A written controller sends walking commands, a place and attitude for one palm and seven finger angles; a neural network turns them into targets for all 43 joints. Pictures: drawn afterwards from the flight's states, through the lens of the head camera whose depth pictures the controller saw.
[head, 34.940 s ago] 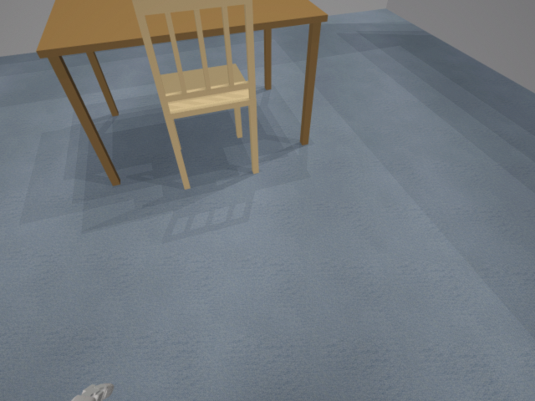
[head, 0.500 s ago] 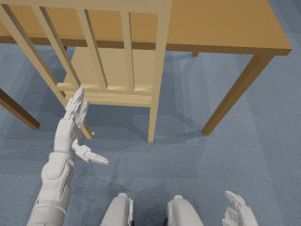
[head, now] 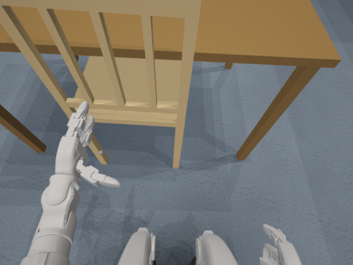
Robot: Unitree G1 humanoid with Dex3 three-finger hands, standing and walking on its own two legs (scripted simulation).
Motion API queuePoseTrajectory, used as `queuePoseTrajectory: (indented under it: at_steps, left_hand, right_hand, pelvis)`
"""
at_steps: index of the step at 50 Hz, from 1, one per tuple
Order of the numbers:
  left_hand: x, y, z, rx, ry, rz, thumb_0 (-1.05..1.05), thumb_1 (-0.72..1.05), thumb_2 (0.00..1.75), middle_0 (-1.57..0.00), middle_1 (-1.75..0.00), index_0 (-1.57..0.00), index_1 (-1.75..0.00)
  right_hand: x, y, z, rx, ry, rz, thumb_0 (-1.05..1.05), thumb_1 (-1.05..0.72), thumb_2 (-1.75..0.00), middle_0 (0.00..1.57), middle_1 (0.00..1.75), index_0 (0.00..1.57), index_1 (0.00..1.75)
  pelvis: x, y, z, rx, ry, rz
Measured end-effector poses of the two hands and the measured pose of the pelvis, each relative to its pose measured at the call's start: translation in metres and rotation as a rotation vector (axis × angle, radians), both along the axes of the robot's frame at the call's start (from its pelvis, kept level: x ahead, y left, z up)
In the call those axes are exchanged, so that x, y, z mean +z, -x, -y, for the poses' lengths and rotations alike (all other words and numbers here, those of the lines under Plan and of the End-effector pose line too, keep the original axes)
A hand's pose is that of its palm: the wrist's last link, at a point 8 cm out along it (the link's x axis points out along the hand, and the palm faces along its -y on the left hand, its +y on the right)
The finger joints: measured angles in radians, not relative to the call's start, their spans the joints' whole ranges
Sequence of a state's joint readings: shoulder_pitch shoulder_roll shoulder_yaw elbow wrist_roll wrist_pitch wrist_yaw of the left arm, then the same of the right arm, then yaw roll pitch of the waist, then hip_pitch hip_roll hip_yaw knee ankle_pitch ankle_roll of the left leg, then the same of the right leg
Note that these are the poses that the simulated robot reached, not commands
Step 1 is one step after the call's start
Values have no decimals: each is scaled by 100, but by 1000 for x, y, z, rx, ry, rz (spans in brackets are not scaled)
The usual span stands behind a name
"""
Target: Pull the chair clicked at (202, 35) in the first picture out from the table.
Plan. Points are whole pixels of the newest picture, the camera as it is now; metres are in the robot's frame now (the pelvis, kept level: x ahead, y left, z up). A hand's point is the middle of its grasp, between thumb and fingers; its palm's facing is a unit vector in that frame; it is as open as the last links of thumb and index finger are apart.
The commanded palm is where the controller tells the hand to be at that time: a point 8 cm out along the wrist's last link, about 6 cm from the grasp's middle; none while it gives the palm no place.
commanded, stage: aim the fingers beside a spindle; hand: left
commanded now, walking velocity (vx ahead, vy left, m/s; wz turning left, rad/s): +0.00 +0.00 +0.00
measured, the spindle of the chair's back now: (112, 67) +0.59 +0.18 +0.04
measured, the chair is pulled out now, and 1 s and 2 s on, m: -0.09 -0.09 -0.09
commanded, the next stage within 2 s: push the fingers through the gap in 1.12 s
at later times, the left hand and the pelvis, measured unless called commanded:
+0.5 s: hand (107, 159) +0.33 +0.16 +0.03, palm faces -0.09 -1.00 -0.02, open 16.9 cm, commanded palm +0.33 +0.22 +0.02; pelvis +0.00 +0.01 +0.00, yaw +0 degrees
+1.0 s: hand (103, 153) +0.35 +0.17 +0.02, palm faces -0.02 -1.00 -0.04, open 16.9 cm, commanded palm +0.32 +0.22 +0.03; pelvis +0.00 +0.00 +0.00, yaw +0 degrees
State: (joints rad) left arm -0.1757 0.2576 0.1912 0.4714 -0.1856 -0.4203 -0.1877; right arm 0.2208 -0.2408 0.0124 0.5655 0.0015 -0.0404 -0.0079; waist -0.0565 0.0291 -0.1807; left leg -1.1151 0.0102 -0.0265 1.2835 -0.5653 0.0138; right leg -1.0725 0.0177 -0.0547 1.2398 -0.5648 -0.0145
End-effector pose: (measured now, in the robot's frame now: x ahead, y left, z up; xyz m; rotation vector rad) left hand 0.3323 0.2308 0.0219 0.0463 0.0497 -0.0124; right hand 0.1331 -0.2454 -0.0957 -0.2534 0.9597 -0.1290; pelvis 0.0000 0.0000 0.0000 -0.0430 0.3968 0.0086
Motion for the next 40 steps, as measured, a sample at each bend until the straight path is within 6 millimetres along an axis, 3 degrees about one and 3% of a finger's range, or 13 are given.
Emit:
queuePoseTrajectory:
  at_steps: [4,9,17,25,34,40]
  left_hand:
    - [-3,9,7,-48,17,-27,-1,-49,30,-6,-8,-6,-8]
    - [7,18,18,-66,24,15,-2,-50,30,-6,-8,-6,-8]
    - [-1,7,0,-5,5,14,-1,-50,30,-6,-8,-6,-8]
    - [6,14,17,-75,25,12,-1,-50,30,-6,-8,-6,-8]
    - [-1,0,5,-13,4,14,-1,-50,30,-6,-8,-6,-8]
    - [5,4,17,-67,15,7,-1,-50,30,-6,-8,-6,-8]
  right_hand:
    - [1,1,-1,-9,-2,3,1,-91,-90,20,30,20,30]
    - [5,0,-3,-3,2,12,1,-91,-90,20,30,20,30]
    - [1,-2,-5,15,8,19,1,-91,-90,20,30,20,30]
    - [5,2,-8,1,3,15,1,-91,-90,20,30,20,30]
    - [-1,5,-6,4,7,-2,1,-91,-90,20,30,20,30]
    - [0,7,-7,-8,-4,-18,1,-91,-90,20,30,20,30]
  pelvis:
    - [1,0,-2,0,2,4]
    - [5,-1,-4,0,0,13]
    - [-2,5,-3,4,5,6]
    - [3,3,-7,1,6,13]
    - [-2,5,-6,0,5,1]
    - [3,1,-7,-1,4,4]
